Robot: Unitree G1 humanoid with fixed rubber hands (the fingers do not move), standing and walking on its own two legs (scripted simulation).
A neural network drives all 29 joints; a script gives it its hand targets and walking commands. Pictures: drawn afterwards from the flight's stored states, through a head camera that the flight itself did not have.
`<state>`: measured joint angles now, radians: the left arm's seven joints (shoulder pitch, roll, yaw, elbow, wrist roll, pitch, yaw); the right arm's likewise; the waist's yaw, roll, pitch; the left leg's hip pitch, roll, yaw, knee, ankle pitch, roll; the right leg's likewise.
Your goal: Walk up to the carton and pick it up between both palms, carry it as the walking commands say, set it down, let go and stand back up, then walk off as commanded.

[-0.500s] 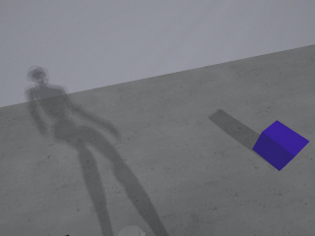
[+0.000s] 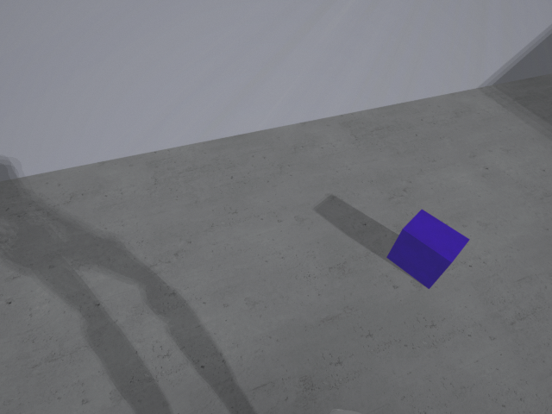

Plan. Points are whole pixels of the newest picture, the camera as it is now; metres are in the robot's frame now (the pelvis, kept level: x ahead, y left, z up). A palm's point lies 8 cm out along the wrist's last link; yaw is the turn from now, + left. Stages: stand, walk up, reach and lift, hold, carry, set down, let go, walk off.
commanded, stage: walk up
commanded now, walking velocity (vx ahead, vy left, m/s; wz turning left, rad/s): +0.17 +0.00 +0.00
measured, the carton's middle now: (425, 249) +0.84 -0.64 -0.68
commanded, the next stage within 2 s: none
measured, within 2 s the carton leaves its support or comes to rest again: neither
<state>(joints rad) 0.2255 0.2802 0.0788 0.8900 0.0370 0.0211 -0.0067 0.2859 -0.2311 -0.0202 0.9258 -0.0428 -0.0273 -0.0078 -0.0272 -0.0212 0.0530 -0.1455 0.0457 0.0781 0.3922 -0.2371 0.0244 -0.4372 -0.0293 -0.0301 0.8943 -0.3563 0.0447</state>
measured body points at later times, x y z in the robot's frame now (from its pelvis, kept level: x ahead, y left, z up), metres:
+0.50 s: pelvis +0.03 -0.07 +0.00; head +0.06 -0.09 +0.45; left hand +0.07 +0.18 -0.14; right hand +0.10 -0.34 -0.15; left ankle +0.08 +0.09 -0.67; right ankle -0.02 -0.14 -0.75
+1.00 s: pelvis +0.10 -0.02 -0.01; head +0.13 -0.02 +0.44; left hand +0.27 +0.23 -0.14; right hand +0.13 -0.31 -0.13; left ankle +0.14 +0.07 -0.75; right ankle +0.06 -0.15 -0.68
